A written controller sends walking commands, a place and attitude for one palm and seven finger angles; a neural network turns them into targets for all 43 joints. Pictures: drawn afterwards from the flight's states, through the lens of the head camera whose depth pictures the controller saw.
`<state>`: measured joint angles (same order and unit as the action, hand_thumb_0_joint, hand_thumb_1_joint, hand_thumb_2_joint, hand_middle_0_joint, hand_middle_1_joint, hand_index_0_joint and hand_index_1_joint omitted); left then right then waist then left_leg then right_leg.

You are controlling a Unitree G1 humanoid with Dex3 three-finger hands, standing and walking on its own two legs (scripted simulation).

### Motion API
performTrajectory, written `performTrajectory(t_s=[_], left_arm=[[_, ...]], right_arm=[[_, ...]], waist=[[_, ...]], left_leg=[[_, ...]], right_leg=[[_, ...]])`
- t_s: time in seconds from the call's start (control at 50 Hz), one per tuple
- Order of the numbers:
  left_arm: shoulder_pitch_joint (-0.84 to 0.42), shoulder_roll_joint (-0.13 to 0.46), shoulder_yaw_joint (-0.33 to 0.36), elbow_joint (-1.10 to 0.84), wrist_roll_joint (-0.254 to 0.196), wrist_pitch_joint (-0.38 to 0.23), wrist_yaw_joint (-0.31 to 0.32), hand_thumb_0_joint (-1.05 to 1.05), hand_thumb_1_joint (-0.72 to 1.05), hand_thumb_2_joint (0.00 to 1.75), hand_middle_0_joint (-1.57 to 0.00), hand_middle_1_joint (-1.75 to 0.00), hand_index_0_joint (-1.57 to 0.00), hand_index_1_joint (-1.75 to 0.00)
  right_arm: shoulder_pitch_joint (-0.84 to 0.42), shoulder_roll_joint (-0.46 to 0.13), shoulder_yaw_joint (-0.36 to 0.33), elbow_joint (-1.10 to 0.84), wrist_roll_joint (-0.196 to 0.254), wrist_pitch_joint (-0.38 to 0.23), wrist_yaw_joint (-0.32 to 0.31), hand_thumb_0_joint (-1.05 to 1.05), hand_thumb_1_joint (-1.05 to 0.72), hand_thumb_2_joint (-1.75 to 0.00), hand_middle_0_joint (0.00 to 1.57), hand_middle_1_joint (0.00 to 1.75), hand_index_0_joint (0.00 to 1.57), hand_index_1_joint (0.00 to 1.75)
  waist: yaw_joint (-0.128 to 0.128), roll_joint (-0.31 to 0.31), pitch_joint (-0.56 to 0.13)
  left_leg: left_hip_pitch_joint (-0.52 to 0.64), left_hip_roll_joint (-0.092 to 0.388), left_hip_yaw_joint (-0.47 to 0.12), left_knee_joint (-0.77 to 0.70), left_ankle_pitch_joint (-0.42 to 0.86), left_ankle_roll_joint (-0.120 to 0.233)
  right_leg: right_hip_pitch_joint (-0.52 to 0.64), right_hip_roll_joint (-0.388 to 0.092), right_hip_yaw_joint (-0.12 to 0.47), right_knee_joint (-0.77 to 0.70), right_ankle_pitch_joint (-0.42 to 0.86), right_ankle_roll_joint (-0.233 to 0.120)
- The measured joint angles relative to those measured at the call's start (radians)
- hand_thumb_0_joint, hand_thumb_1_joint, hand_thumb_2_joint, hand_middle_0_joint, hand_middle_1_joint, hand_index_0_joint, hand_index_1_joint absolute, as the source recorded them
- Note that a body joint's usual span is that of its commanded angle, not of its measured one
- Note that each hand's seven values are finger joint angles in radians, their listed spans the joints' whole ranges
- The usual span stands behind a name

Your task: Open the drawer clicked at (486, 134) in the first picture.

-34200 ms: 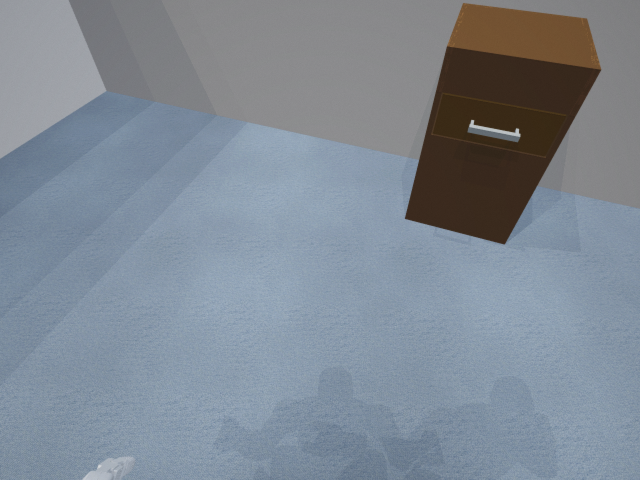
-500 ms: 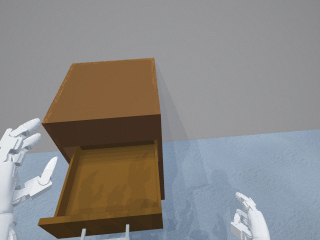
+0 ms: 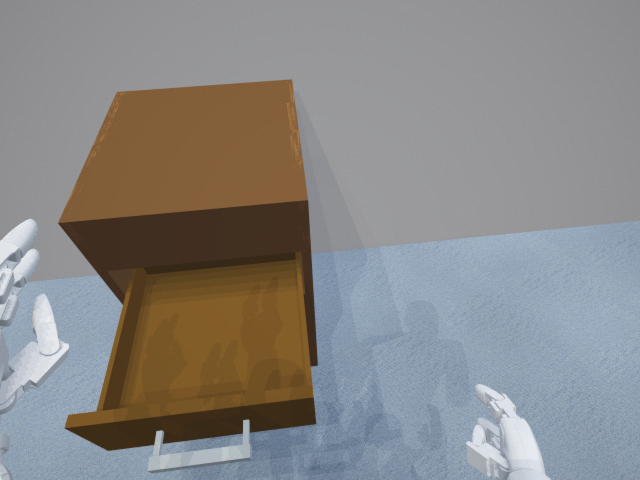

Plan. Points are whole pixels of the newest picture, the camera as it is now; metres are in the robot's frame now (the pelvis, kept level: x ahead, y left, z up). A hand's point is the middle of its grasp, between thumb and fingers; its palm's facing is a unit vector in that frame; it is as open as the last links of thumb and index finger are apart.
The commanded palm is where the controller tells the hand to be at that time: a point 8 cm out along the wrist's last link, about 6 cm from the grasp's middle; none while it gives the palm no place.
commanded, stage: step back with the hand held close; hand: left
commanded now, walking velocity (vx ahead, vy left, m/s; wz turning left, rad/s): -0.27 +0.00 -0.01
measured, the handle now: (202, 445) +0.21 +0.23 -0.24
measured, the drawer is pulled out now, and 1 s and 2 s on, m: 0.30 0.30 0.30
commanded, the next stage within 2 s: stop stepping back and stand still in 1.18 s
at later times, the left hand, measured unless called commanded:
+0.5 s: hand (26, 427) +0.14 +0.25 +0.15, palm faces +0.36 -0.82 -0.45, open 7.4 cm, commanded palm +0.08 +0.29 +0.17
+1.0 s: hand out of the picture +0.07 +0.20 +0.16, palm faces +0.26 -0.86 -0.45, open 7.4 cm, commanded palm +0.00 +0.26 +0.17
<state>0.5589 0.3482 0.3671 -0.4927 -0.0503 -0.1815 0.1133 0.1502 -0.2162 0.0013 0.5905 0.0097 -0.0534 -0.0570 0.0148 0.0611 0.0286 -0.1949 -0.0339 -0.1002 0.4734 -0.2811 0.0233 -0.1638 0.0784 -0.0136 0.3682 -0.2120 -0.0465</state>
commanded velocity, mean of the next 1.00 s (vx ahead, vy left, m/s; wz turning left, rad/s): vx -0.32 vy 0.00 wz -0.02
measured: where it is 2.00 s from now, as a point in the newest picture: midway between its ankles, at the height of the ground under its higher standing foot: outside the picture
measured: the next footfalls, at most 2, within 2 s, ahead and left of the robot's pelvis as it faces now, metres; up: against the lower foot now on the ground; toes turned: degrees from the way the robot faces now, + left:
right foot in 0.88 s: -0.09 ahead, -0.12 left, +0.00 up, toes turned +1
left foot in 1.20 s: -0.14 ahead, +0.09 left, +0.00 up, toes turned +0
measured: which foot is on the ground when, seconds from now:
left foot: down 0.00-1.00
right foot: down 0.00-0.70, up 0.72-0.86, down 0.88-1.00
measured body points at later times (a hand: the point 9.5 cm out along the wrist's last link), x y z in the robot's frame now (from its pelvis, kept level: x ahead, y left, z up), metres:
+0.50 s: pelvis -0.05 +0.01 -0.01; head -0.04 +0.02 +0.44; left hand +0.11 +0.29 +0.17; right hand +0.13 -0.21 -0.08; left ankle -0.02 +0.11 -0.74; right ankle -0.01 -0.09 -0.74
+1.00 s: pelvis -0.13 -0.02 -0.01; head -0.09 -0.01 +0.44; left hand +0.05 +0.24 +0.18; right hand +0.06 -0.24 -0.09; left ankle -0.05 +0.11 -0.74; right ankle -0.13 -0.12 -0.74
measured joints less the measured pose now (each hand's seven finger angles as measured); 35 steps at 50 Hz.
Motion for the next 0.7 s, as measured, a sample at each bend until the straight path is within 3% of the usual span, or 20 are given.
performTrajectory(t_s=[0.08,0.16,0.34,0.42,0.54,0.62,0.66,0.7], left_arm=[[0.064,-0.013,-0.034,-0.028,0.008,-0.001,0.0,0.01,0.89,0.9,-0.21,-0.3,-0.21,-0.3],[0.117,0.013,-0.052,-0.074,0.009,0.012,0.006,0.01,0.88,0.9,-0.21,-0.3,-0.21,-0.3],[0.123,0.095,0.023,-0.167,0.004,-0.003,0.046,0.01,0.88,0.9,-0.22,-0.3,-0.21,-0.3],[0.109,0.067,0.019,-0.148,0.013,-0.001,0.058,0.01,0.88,0.9,-0.21,-0.3,-0.21,-0.3],[0.106,0.021,-0.019,-0.128,0.019,0.018,0.061,0.01,0.89,0.9,-0.21,-0.3,-0.21,-0.3],[0.085,-0.003,-0.051,-0.116,0.025,0.005,0.069,0.01,0.88,0.9,-0.21,-0.3,-0.21,-0.3],[0.089,-0.003,-0.05,-0.12,0.026,0.001,0.072,0.01,0.88,0.9,-0.21,-0.3,-0.21,-0.3],[0.092,0.012,-0.04,-0.128,0.02,-0.006,0.072,0.01,0.88,0.9,-0.21,-0.3,-0.21,-0.3]], right_arm=[[-0.008,-0.01,-0.023,-0.011,0.003,0.027,-0.001,0.01,-0.9,-0.9,0.21,0.3,0.2,0.3],[-0.002,-0.008,-0.033,-0.021,0.007,0.041,-0.012,0.01,-0.9,-0.9,0.21,0.3,0.2,0.3],[0.001,0.031,-0.015,-0.033,-0.01,0.015,-0.026,0.01,-0.9,-0.9,0.2,0.3,0.2,0.3],[0.0,0.049,-0.002,-0.028,-0.033,-0.011,-0.028,0.01,-0.9,-0.9,0.21,0.3,0.2,0.3],[0.023,0.046,0.009,-0.014,-0.04,-0.015,-0.026,0.01,-0.9,-0.9,0.21,0.3,0.2,0.3],[0.055,0.027,-0.003,0.021,-0.04,0.004,-0.026,0.01,-0.9,-0.9,0.21,0.3,0.2,0.3],[0.071,0.018,-0.004,0.039,-0.039,0.016,-0.029,0.01,-0.9,-0.9,0.21,0.3,0.2,0.3],[0.083,0.008,-0.007,0.043,-0.03,0.013,-0.033,0.01,-0.9,-0.9,0.21,0.3,0.2,0.3]], waist=[[-0.019,-0.016,0.012],[-0.03,-0.044,0.014],[-0.029,-0.101,-0.011],[-0.026,-0.091,-0.03],[-0.023,-0.054,-0.041],[-0.025,-0.062,-0.052],[-0.031,-0.082,-0.056],[-0.042,-0.09,-0.05]], left_leg=[[-0.043,-0.007,0.005,0.006,0.012,0.006],[-0.079,-0.015,0.004,0.021,0.019,0.01],[-0.129,-0.036,0.015,0.056,0.034,0.018],[-0.15,-0.034,0.023,0.076,0.037,0.018],[-0.199,-0.012,0.007,0.159,0.01,0.001],[-0.244,-0.011,0.005,0.276,-0.132,-0.013],[-0.206,0.001,0.023,0.23,-0.116,-0.011],[-0.174,0.012,0.032,0.128,0.024,-0.003]], right_leg=[[-0.045,-0.008,0.003,0.011,0.009,0.008],[-0.082,-0.015,0.0,0.031,0.011,0.015],[-0.154,-0.036,0.005,0.113,0.0,0.028],[-0.191,-0.036,0.007,0.177,-0.082,0.038],[-0.201,-0.016,-0.022,0.163,0.024,0.008],[-0.211,-0.024,-0.043,0.151,0.027,-0.003],[-0.214,-0.035,-0.046,0.149,0.034,0.001],[-0.225,-0.042,-0.054,0.165,0.029,0.012]])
